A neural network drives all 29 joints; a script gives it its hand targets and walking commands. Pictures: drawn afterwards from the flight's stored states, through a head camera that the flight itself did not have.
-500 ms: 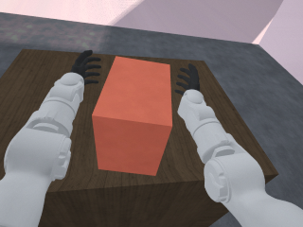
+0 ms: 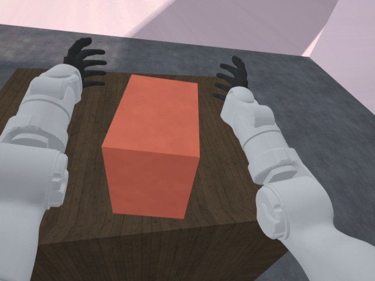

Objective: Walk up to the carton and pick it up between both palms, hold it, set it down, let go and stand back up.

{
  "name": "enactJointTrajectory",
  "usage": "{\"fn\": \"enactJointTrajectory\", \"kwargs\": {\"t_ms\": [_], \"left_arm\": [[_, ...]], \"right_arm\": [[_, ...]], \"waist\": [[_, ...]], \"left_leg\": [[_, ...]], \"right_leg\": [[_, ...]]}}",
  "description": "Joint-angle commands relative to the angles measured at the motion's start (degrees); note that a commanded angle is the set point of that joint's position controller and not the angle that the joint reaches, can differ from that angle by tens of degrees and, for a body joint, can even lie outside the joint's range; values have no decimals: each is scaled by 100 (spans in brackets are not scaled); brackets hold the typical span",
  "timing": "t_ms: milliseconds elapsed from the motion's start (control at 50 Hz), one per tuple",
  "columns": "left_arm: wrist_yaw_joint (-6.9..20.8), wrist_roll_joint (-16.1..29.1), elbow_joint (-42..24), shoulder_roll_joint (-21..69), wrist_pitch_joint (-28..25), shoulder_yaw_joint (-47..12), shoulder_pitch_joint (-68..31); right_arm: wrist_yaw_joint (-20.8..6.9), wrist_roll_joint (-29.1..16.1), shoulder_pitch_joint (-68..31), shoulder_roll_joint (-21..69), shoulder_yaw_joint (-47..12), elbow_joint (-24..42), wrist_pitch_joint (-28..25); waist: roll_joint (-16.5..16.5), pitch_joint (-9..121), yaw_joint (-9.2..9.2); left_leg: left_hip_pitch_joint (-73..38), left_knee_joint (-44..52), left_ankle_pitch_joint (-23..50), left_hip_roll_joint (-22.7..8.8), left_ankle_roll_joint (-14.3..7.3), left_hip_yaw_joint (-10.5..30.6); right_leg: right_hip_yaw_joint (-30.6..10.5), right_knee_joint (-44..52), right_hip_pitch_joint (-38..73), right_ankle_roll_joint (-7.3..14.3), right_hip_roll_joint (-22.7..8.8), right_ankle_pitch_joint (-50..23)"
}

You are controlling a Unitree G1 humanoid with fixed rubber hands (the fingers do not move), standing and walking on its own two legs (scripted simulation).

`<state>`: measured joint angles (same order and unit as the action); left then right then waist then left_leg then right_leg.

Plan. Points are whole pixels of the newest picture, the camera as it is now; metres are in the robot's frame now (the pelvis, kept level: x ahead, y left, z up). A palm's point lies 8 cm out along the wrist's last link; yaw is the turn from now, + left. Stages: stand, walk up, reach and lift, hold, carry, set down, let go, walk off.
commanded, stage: set down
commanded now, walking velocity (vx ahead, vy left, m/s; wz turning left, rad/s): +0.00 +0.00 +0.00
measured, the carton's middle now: (157, 145) +0.47 +0.00 +0.04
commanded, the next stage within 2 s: none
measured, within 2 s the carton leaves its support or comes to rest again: neither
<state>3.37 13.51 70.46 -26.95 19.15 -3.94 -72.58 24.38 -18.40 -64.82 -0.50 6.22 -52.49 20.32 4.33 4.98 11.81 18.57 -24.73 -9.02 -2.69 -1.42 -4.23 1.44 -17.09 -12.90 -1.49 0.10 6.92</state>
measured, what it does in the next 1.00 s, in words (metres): stands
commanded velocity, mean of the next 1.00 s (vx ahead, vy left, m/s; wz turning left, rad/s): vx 0.00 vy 0.00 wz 0.00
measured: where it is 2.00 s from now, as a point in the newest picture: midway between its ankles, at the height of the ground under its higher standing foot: outside the picture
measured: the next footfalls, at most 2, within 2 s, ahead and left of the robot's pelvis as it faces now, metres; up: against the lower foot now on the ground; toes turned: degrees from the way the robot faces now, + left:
none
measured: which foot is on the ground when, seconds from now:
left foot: down 0.00-1.00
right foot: down 0.00-1.00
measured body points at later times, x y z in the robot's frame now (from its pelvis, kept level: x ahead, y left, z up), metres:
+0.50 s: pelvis +0.00 -0.01 +0.00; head -0.01 +0.04 +0.45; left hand +0.45 +0.21 +0.19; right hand +0.38 -0.16 +0.18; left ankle +0.04 +0.10 -0.74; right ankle +0.02 -0.14 -0.74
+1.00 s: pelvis +0.01 +0.01 +0.00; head -0.01 +0.06 +0.45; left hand +0.38 +0.24 +0.13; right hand +0.33 -0.15 +0.13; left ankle +0.04 +0.10 -0.74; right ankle +0.02 -0.14 -0.74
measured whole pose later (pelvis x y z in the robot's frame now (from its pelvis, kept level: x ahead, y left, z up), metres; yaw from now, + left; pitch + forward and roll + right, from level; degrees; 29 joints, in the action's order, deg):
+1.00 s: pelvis +0.01 +0.01 +0.00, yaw -1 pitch -6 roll -2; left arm 9.0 10.1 10.8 -25.2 32.2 4.9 -24.2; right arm 26.2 -15.6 -16.0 1.1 1.8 -2.2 27.0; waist 4.0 -3.5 1.8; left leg 8.3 -25.7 -11.9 -1.8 -2.3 -5.0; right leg 0.1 -17.8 -3.0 -2.4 -0.7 9.2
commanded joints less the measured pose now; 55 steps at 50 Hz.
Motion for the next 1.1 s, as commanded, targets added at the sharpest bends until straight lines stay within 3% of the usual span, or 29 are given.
{"fn": "enactJointTrajectory", "kwargs": {"t_ms": [0,100,180,220,260,280,300,340,400,460,480,540,560,600,620,660,740,800,820,880,920,980,1060,1080], "left_arm": [[108,27,-960,-619,88,151,-2518],[252,-175,-1543,-555,356,371,-1673],[321,-175,-2253,-767,535,556,-1522],[334,-205,-2581,-821,651,712,-1191],[417,-262,-2962,-789,735,867,-792],[437,-316,-3132,-893,797,983,-771],[433,-238,-3166,-912,834,916,-1026],[465,-306,-3537,-937,919,1099,-406],[510,-298,-4127,-928,967,1154,-101],[558,-318,-4277,-905,1062,1152,-38],[574,-328,-4199,-871,1076,1103,162],[584,-254,-4573,-867,1039,1064,278],[574,-336,-4777,-797,1040,1139,780],[562,-265,-4759,-859,1050,1046,460],[561,-346,-5037,-773,1084,1118,1062],[587,-316,-5074,-747,1134,1077,1026],[584,-376,-5736,-664,1168,1130,1773],[603,-385,-5995,-580,1189,1095,2075],[573,-432,-6203,-576,1183,1181,2357],[554,-329,-6753,-594,1133,1100,2619],[559,-342,-6741,-577,1117,1147,2932],[529,-316,-7240,-527,1053,1170,3470],[551,-244,-7695,-433,1037,1123,4032],[560,-254,-7797,-408,1036,1114,4158]], "right_arm": [[78,-129,-2140,-775,-10,941,107],[206,-265,-1293,-615,-211,1532,190],[256,-368,-1098,-641,-123,2269,291],[304,-250,-648,-508,-42,2574,307],[368,-269,-225,-419,-194,2947,301],[383,-267,-227,-402,-233,3190,328],[388,-231,-466,-426,-138,3280,390],[414,-165,167,-337,-247,3670,411],[444,-155,534,-382,-407,4120,431],[429,-125,693,-319,-422,4141,531],[436,-49,910,-285,-412,4107,552],[418,-1,940,-336,-416,4480,533],[410,-33,1403,-286,-538,4596,504],[393,72,1054,-296,-382,4523,568],[393,62,1720,-284,-463,4675,551],[390,130,1564,-310,-342,4680,574],[355,179,2233,-308,-343,5182,509],[295,271,2607,-266,-319,5196,531],[277,242,2812,-241,-368,5420,509],[213,250,3129,-242,-325,5783,492],[156,289,3395,-164,-389,5898,480],[106,291,3933,-130,-458,6279,459],[50,390,4560,-154,-452,6661,407],[38,373,4656,-212,-463,6786,384]], "waist": [[-1253,2068,-6],[-1085,1922,-74],[-1084,1680,-240],[-1000,1717,-216],[-994,1779,-342],[-950,1811,-441],[-940,1732,-414],[-836,1672,-479],[-968,1698,-574],[-1059,1357,-601],[-1012,1259,-536],[-957,1232,-599],[-1013,1302,-687],[-1096,1151,-659],[-1056,1140,-710],[-1051,991,-640],[-1062,946,-707],[-1069,653,-707],[-1100,644,-812],[-1151,613,-810],[-1048,438,-881],[-1137,550,-1014],[-1101,537,-953],[-1117,540,-1014]], "left_leg": [[-1955,228,675,195,429,135],[-2102,266,1000,214,373,117],[-2002,357,716,228,311,37],[-2069,346,770,219,291,19],[-2228,297,1053,244,285,-9],[-2230,287,1031,259,269,-45],[-2069,288,837,243,262,-60],[-2179,343,736,231,201,-82],[-2226,272,915,223,244,-75],[-2134,256,603,202,243,-72],[-2087,268,437,192,236,-49],[-1943,293,189,179,211,-48],[-2077,303,310,177,217,-35],[-1851,281,67,159,231,-48],[-2020,327,236,148,228,-24],[-1894,290,103,130,263,-6],[-2038,286,458,122,333,17],[-1946,293,457,83,367,52],[-1947,328,428,89,361,66],[-1937,336,477,80,406,52],[-1786,364,297,72,356,60],[-1843,406,311,66,381,29],[-1956,370,665,28,420,77],[-1958,366,646,26,432,66]], "right_leg": [[181,126,328,173,264,-1205],[108,89,841,125,256,-1819],[73,107,847,114,244,-1443],[56,106,935,99,237,-1587],[27,53,1159,61,199,-2041],[1,21,1183,38,205,-2063],[14,6,1031,44,196,-1822],[-4,49,1168,51,181,-1718],[-15,-29,1179,38,157,-1863],[0,36,893,88,155,-1259],[-7,74,857,105,134,-1050],[-14,60,786,150,140,-678],[-3,74,921,166,147,-783],[15,42,697,195,148,-391],[10,100,867,206,164,-556],[51,93,712,213,189,-286],[80,100,873,207,198,-511],[83,132,801,236,204,-341],[75,142,853,244,191,-292],[81,135,823,262,191,-309],[46,128,848,272,172,-104],[13,137,916,293,148,-157],[16,163,879,289,160,-357],[10,160,878,295,165,-286]]}}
